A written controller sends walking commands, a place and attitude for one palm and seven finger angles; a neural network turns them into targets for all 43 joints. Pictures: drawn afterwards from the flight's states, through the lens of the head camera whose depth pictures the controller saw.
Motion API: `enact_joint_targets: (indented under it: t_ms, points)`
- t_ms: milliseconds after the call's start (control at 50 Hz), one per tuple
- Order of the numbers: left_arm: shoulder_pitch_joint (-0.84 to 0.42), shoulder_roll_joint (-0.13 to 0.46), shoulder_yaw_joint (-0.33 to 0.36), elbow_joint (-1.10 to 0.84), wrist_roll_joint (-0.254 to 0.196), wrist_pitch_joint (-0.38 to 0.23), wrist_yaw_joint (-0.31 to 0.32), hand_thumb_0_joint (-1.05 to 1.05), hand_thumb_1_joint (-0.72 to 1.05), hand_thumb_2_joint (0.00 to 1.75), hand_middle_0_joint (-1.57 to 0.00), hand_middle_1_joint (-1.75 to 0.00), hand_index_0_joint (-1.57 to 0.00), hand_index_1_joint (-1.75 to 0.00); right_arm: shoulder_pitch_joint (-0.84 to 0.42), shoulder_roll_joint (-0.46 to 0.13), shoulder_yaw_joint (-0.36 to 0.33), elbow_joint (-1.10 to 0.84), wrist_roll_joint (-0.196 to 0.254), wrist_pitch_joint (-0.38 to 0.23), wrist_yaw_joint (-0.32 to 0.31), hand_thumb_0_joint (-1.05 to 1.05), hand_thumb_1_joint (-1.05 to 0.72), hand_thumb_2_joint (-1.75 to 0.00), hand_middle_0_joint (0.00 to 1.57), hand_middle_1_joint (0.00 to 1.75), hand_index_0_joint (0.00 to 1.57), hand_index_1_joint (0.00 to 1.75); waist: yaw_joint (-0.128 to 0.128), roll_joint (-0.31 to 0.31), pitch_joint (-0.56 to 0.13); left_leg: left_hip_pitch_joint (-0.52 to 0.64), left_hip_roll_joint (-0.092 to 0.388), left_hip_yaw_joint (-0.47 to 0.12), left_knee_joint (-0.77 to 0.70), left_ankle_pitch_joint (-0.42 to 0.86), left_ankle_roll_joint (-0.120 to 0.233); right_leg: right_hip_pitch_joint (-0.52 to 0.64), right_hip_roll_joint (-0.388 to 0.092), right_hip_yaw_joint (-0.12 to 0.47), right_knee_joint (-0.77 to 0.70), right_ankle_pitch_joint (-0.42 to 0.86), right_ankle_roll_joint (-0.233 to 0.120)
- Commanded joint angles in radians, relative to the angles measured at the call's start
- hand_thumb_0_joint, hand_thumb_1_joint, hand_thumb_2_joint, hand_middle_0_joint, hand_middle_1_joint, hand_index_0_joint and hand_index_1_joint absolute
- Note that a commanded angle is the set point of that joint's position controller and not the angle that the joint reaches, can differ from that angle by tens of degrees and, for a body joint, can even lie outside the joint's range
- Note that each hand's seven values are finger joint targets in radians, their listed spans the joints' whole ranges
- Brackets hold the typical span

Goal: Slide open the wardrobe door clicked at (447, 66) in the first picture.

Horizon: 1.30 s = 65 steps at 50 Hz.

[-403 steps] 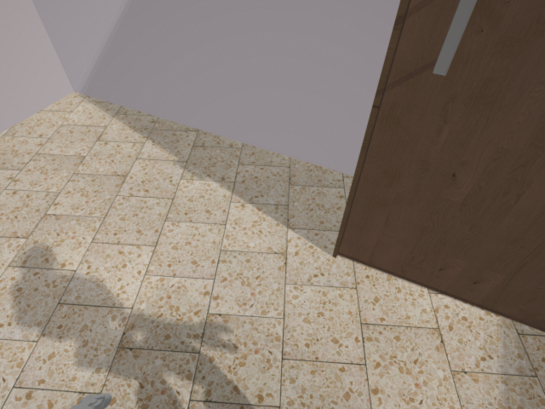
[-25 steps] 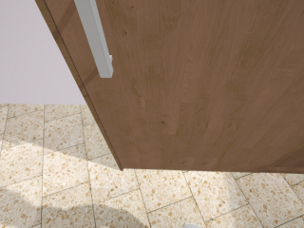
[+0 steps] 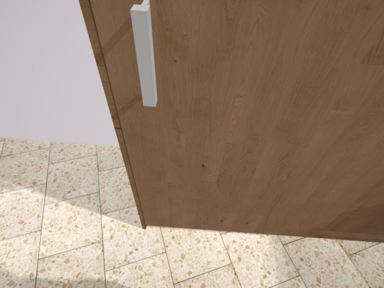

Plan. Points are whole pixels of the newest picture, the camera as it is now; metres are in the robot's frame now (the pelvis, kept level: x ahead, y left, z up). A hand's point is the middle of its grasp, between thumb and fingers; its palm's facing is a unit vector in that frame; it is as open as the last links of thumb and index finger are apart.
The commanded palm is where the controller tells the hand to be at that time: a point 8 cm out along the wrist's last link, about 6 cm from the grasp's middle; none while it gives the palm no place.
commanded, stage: come to a stop and stand still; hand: left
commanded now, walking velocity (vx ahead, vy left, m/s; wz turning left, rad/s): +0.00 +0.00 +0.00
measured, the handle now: (148, 57) +0.50 +0.15 +0.23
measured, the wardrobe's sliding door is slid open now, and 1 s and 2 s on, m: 0.00 0.00 0.00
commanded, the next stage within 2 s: look again from close up in 0.60 s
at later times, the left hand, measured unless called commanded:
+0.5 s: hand out of the picture +0.02 +0.17 -0.17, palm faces +0.01 -0.97 -0.24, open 7.3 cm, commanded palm none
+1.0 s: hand out of the picture +0.01 +0.14 -0.17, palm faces +0.02 -0.98 -0.21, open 7.3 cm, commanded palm none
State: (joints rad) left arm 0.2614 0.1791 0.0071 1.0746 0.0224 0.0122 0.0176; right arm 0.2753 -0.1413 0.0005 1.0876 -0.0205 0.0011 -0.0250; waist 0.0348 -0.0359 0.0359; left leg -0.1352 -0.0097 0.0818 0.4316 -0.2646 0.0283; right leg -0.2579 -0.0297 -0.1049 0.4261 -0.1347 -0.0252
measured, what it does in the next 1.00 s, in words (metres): stands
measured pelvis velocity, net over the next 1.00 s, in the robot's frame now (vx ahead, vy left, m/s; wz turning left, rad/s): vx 0.02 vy -0.03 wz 0.00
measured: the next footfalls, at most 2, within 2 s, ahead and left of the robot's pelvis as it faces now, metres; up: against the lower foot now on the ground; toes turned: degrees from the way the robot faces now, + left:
none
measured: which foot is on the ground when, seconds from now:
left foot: down 0.00-1.00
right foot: down 0.00-1.00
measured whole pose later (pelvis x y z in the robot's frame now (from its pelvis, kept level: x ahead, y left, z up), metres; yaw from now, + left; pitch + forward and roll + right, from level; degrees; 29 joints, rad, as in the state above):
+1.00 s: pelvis +0.02 -0.03 +0.00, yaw +0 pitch -2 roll +1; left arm 0.28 0.13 -0.01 1.14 0.01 -0.02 0.03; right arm 0.35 -0.15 0.02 1.13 -0.02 -0.02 -0.03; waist 0.00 0.03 0.05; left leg -0.09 0.01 0.08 0.39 -0.27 -0.01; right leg -0.24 -0.01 -0.11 0.45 -0.18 -0.06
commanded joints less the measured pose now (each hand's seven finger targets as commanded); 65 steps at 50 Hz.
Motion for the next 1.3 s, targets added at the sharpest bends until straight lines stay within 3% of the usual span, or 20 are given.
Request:
enact_joint_targets:
  t_ms: [0, 120, 140, 160, 180, 200, 240, 300, 380, 500, 520, 620, 720, 920, 1120, 1200, 1280]
  points:
    - [0.051, 0.067, 0.011, -0.007, -0.006, -0.019, 0.005, 0.0, 0.9, 0.9, -0.2, -0.3, -0.2, -0.3, 0.064, -0.094, -0.016, -0.028, 0.005, -0.017, -0.005, 0.0, -0.9, -0.9, 0.2, 0.3, 0.2, 0.3, -0.017, -0.001, 0.068, -0.178, 0.123, -0.127, -0.183, -0.149, 0.009, 0.065, -0.082, 0.139, -0.11, -0.156, 0.01]
    - [0.086, 0.055, 0.006, 0.016, -0.008, -0.029, 0.01, 0.0, 0.9, 0.9, -0.2, -0.3, -0.2, -0.3, 0.111, -0.068, -0.007, 0.004, 0.007, -0.02, -0.005, 0.0, -0.9, -0.9, 0.2, 0.3, 0.2, 0.3, -0.023, 0.004, 0.04, -0.128, 0.114, -0.104, -0.164, -0.075, 0.009, 0.062, -0.089, 0.141, -0.121, -0.133, 0.003]
    - [0.178, 0.066, -0.008, 0.045, 0.001, -0.045, 0.054, 0.0, 0.9, 0.9, -0.2, -0.3, -0.2, -0.3, -0.004, -0.128, -0.011, -0.063, 0.011, -0.037, 0.005, 0.0, -0.9, -0.9, 0.2, 0.3, 0.2, 0.3, 0.007, 0.124, 0.034, -0.137, 0.136, -0.045, 0.007, 0.043, -0.02, 0.056, -0.128, 0.155, -0.017, 0.149, 0.003]
    - [0.141, 0.114, -0.002, 0.018, -0.007, -0.051, 0.044, 0.0, 0.9, 0.9, -0.2, -0.3, -0.2, -0.3, 0.059, -0.069, -0.01, -0.085, 0.011, -0.027, 0.005, 0.0, -0.9, -0.9, 0.2, 0.3, 0.2, 0.3, -0.039, 0.139, -0.092, -0.115, 0.062, -0.071, 0.015, -0.078, -0.025, 0.079, -0.155, 0.214, -0.048, -0.058, -0.03]
    - [0.11, 0.106, 0.001, 0.008, -0.006, -0.052, 0.034, 0.0, 0.9, 0.9, -0.2, -0.3, -0.2, -0.3, 0.095, -0.059, -0.01, -0.069, 0.009, -0.032, 0.003, 0.0, -0.9, -0.9, 0.2, 0.3, 0.2, 0.3, -0.052, 0.152, -0.067, -0.089, 0.07, -0.084, -0.026, -0.049, -0.014, 0.015, -0.144, 0.219, -0.05, -0.186, -0.049]
    - [0.11, 0.092, 0.0, 0.004, -0.005, -0.053, 0.028, 0.0, 0.9, 0.9, -0.2, -0.3, -0.2, -0.3, 0.136, -0.06, -0.007, -0.067, 0.009, -0.037, 0.003, 0.0, -0.9, -0.9, 0.2, 0.3, 0.2, 0.3, -0.061, 0.147, -0.099, -0.075, 0.09, -0.098, -0.033, -0.003, -0.005, 0.014, -0.118, 0.187, -0.037, -0.176, -0.047]
    - [0.088, 0.069, -0.006, 0.007, -0.006, -0.054, 0.021, 0.0, 0.9, 0.9, -0.2, -0.3, -0.2, -0.3, 0.147, -0.063, -0.007, -0.071, 0.008, -0.038, 0.001, 0.0, -0.9, -0.9, 0.2, 0.3, 0.2, 0.3, -0.058, 0.093, -0.045, -0.115, 0.115, -0.127, -0.068, -0.01, 0.008, 0.014, -0.093, 0.151, -0.026, -0.15, -0.037]
    - [0.095, 0.037, -0.011, 0.017, -0.009, -0.05, 0.018, 0.0, 0.9, 0.9, -0.2, -0.3, -0.2, -0.3, 0.16, -0.078, -0.005, -0.072, 0.008, -0.036, -0.001, 0.0, -0.9, -0.9, 0.2, 0.3, 0.2, 0.3, -0.052, -0.018, 0.061, -0.172, 0.109, -0.138, -0.108, -0.062, 0.018, -0.007, -0.084, 0.156, -0.042, -0.18, -0.033]
    - [0.1, 0.034, -0.009, 0.023, -0.013, -0.052, 0.018, 0.0, 0.9, 0.9, -0.2, -0.3, -0.2, -0.3, 0.175, -0.077, 0.003, -0.053, 0.006, -0.043, -0.003, 0.0, -0.9, -0.9, 0.2, 0.3, 0.2, 0.3, -0.045, 0.018, 0.1, -0.172, 0.107, -0.134, -0.14, -0.031, 0.015, 0.003, -0.081, 0.154, -0.033, -0.124, -0.034]
    - [0.092, 0.04, -0.001, 0.022, -0.015, -0.051, 0.019, 0.0, 0.9, 0.9, -0.2, -0.3, -0.2, -0.3, 0.176, -0.073, 0.009, -0.034, 0.004, -0.045, -0.006, 0.0, -0.9, -0.9, 0.2, 0.3, 0.2, 0.3, -0.036, 0.019, 0.09, -0.151, 0.102, -0.115, -0.146, -0.003, 0.011, 0.042, -0.087, 0.159, -0.039, -0.076, -0.035]
    - [0.09, 0.04, 0.0, 0.021, -0.014, -0.049, 0.019, 0.0, 0.9, 0.9, -0.2, -0.3, -0.2, -0.3, 0.175, -0.065, 0.01, -0.031, 0.003, -0.046, -0.007, 0.0, -0.9, -0.9, 0.2, 0.3, 0.2, 0.3, -0.034, 0.048, 0.084, -0.141, 0.104, -0.113, -0.151, 0.006, 0.011, 0.044, -0.086, 0.154, -0.035, -0.066, -0.037]
    - [0.075, 0.05, 0.005, 0.015, -0.015, -0.05, 0.018, 0.0, 0.9, 0.9, -0.2, -0.3, -0.2, -0.3, 0.177, -0.06, 0.009, -0.017, 0.002, -0.04, -0.006, 0.0, -0.9, -0.9, 0.2, 0.3, 0.2, 0.3, -0.038, -0.007, 0.065, -0.111, 0.098, -0.099, -0.133, 0.01, 0.007, 0.048, -0.096, 0.166, -0.06, -0.086, -0.041]
    - [0.064, 0.058, 0.008, 0.017, -0.015, -0.051, 0.017, 0.0, 0.9, 0.9, -0.2, -0.3, -0.2, -0.3, 0.173, -0.058, 0.008, 0.001, 0.003, -0.04, -0.006, 0.0, -0.9, -0.9, 0.2, 0.3, 0.2, 0.3, -0.039, 0.013, 0.033, -0.093, 0.1, -0.092, -0.128, 0.031, 0.002, 0.079, -0.102, 0.168, -0.065, -0.05, -0.042]
    - [0.071, 0.057, 0.005, 0.037, -0.015, -0.052, 0.017, 0.0, 0.9, 0.9, -0.2, -0.3, -0.2, -0.3, 0.169, -0.05, 0.01, 0.026, 0.005, -0.034, -0.009, 0.0, -0.9, -0.9, 0.2, 0.3, 0.2, 0.3, -0.038, 0.046, 0.046, -0.079, 0.104, -0.081, -0.126, 0.041, -0.007, 0.085, -0.107, 0.171, -0.092, -0.041, -0.045]
    - [0.081, 0.052, 0.006, 0.042, -0.014, -0.053, 0.018, 0.0, 0.9, 0.9, -0.2, -0.3, -0.2, -0.3, 0.166, -0.044, 0.008, 0.032, 0.006, -0.031, -0.011, 0.0, -0.9, -0.9, 0.2, 0.3, 0.2, 0.3, -0.038, 0.011, 0.045, -0.069, 0.101, -0.075, -0.119, 0.034, -0.011, 0.092, -0.107, 0.171, -0.115, -0.055, -0.041]
    - [0.083, 0.051, 0.008, 0.041, -0.014, -0.051, 0.018, 0.0, 0.9, 0.9, -0.2, -0.3, -0.2, -0.3, 0.164, -0.044, 0.008, 0.032, 0.005, -0.028, -0.01, 0.0, -0.9, -0.9, 0.2, 0.3, 0.2, 0.3, -0.037, 0.028, 0.076, -0.08, 0.098, -0.074, -0.116, 0.02, -0.011, 0.069, -0.105, 0.178, -0.133, -0.109, -0.039]
    - [0.083, 0.052, 0.009, 0.036, -0.014, -0.052, 0.019, 0.0, 0.9, 0.9, -0.2, -0.3, -0.2, -0.3, 0.165, -0.045, 0.007, 0.03, 0.005, -0.03, -0.01, 0.0, -0.9, -0.9, 0.2, 0.3, 0.2, 0.3, -0.038, 0.03, 0.061, -0.076, 0.099, -0.078, -0.116, 0.035, -0.011, 0.081, -0.104, 0.173, -0.126, -0.088, -0.04]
